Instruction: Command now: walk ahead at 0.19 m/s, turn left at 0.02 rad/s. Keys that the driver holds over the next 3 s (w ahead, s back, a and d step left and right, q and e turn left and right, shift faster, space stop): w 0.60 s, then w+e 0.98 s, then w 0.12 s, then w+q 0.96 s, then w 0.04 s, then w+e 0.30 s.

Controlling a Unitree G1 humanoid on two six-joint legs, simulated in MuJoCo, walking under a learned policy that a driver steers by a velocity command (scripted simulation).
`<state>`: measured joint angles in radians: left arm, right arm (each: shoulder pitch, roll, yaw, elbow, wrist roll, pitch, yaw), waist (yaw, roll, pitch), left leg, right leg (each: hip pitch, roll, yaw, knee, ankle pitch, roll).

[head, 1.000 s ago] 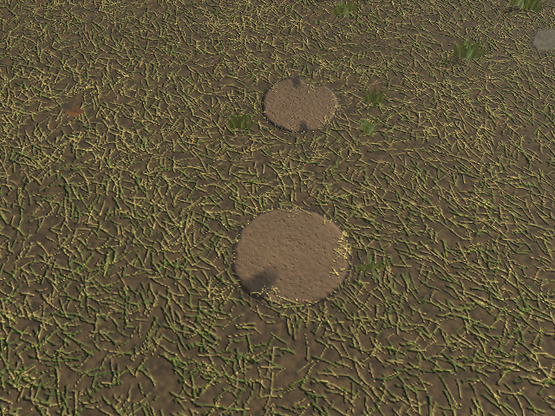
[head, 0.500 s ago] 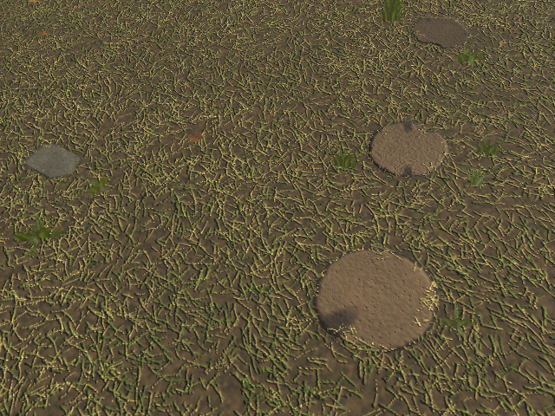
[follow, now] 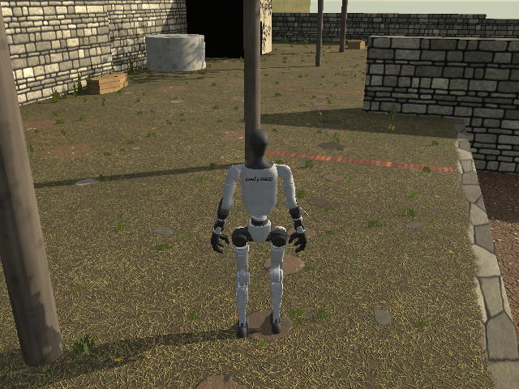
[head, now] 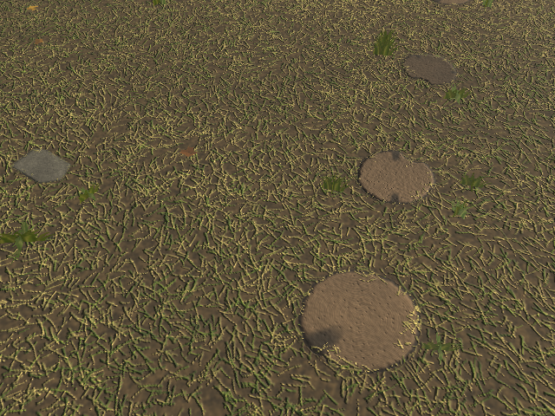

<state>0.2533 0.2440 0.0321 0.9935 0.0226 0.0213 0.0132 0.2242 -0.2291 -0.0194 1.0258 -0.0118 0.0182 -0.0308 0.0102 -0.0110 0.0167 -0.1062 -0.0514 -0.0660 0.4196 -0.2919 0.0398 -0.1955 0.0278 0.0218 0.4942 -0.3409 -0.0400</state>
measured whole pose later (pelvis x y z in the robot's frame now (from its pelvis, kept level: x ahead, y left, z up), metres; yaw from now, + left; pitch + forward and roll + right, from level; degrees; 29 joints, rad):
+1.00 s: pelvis +0.44 -0.01 +0.00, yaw -10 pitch +0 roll +1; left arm 0.16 0.22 0.05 0.93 0.02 -0.01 -0.04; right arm 0.40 -0.20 -0.04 1.04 -0.02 -0.11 -0.01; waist -0.01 -0.03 0.05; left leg 0.01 -0.06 0.24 0.24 -0.25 0.08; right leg -0.67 -0.10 -0.02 0.94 -0.05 -0.07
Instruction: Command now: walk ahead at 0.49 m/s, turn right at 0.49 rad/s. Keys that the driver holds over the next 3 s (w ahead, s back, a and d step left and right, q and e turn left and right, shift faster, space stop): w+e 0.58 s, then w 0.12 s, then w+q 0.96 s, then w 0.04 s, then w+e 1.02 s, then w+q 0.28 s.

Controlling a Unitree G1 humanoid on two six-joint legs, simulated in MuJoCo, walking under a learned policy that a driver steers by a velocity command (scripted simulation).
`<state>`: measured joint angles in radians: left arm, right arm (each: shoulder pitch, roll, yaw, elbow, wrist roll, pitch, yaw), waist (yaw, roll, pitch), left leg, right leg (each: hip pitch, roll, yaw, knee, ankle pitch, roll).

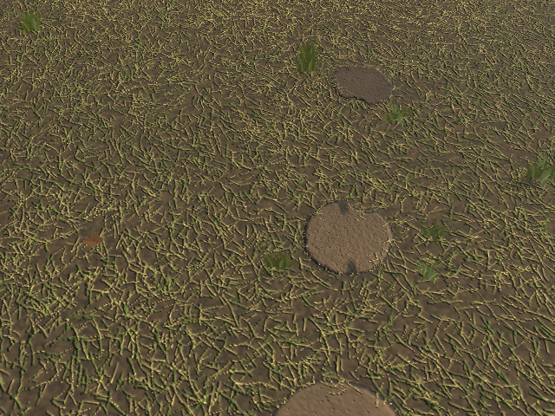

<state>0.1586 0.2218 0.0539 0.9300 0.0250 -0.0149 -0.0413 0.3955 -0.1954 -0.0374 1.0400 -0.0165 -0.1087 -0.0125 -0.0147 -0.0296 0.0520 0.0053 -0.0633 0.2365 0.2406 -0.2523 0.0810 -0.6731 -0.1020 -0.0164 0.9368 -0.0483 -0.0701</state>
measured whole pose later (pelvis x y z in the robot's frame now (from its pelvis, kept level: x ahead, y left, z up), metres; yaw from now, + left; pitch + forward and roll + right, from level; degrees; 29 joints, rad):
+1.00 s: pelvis +0.57 -0.09 +0.00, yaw -20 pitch +1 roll +0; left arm 0.15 0.26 0.03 0.79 0.05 -0.05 -0.03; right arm 0.40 -0.24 -0.05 0.91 -0.01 -0.06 0.01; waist -0.04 -0.04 0.03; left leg -0.17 -0.10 -0.04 0.33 -0.17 0.08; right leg -0.54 -0.05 0.04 0.95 -0.27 0.00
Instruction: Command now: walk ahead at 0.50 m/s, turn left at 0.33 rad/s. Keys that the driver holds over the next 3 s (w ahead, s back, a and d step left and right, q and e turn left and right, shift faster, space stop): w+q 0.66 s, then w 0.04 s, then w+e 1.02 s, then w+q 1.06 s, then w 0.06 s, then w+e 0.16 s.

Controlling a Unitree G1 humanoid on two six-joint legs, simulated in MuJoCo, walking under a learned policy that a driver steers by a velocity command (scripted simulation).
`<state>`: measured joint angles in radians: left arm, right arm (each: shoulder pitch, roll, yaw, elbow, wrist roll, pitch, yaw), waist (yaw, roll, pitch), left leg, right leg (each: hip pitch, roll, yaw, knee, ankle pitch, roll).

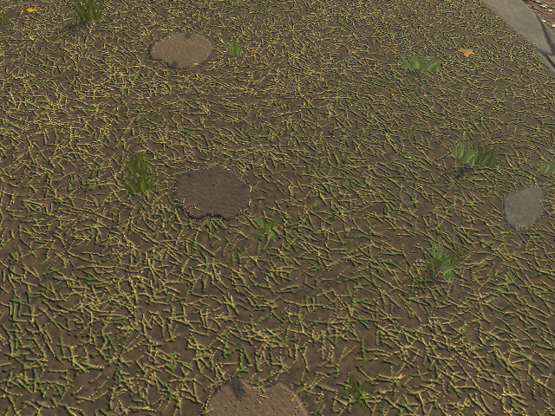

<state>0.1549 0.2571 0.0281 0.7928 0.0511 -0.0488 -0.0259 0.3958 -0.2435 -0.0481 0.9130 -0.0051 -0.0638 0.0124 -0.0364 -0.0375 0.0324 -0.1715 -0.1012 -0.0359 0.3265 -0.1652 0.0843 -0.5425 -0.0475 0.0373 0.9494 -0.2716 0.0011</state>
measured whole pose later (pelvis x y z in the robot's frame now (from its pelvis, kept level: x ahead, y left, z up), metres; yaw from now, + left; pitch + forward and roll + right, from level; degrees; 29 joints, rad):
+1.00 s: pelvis +0.46 +0.11 +0.00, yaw +22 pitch +0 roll +0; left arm 0.29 0.25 0.05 0.86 0.02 -0.01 -0.03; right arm 0.31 -0.23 -0.04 0.85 -0.02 -0.08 0.01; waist 0.00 -0.03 0.04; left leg -0.11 -0.06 0.14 0.31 -0.20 0.09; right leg -0.57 -0.08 0.03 1.09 -0.22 -0.04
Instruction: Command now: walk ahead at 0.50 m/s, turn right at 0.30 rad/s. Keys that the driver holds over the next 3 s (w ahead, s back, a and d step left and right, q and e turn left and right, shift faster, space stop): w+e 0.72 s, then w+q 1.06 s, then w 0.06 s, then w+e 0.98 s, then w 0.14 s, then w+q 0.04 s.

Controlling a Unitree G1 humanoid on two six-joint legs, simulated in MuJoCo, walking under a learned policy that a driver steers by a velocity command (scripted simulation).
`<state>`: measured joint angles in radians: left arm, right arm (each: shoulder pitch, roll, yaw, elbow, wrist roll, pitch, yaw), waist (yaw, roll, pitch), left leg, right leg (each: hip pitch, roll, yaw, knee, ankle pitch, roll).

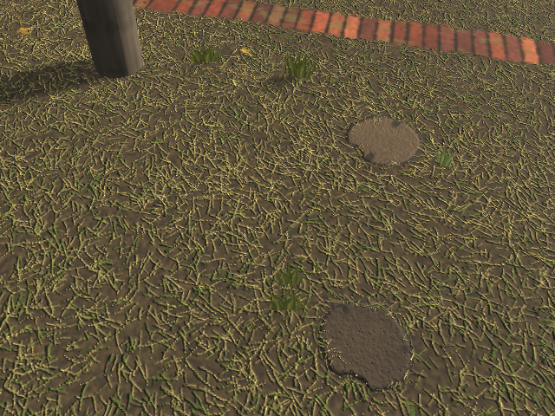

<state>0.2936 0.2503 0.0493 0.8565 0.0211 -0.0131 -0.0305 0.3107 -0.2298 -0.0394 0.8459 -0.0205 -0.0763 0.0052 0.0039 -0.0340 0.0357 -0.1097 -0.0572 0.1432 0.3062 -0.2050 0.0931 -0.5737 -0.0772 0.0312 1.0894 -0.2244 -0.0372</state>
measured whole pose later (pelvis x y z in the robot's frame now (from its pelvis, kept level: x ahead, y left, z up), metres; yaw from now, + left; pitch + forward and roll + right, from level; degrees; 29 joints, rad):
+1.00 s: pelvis +0.55 -0.10 -0.01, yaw -24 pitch +0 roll +0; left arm 0.28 0.29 0.04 0.81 0.05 -0.06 -0.02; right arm 0.27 -0.27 -0.04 0.82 -0.01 -0.05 0.02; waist 0.01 -0.03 0.04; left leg -0.28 -0.08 0.00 0.44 -0.16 0.08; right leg -0.38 0.03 0.03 1.12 -0.33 -0.05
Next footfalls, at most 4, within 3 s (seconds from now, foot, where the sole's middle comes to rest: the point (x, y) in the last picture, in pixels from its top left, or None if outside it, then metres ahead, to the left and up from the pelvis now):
0.32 right None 0.30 -0.12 -0.78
0.84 left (308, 353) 0.65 -0.07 -0.78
1.36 right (402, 296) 0.83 -0.34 -0.78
1.88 left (321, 216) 1.11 -0.13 -0.78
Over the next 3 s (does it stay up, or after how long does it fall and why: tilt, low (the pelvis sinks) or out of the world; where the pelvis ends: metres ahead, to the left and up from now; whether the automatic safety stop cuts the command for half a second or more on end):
stays up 1.58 -0.27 -0.03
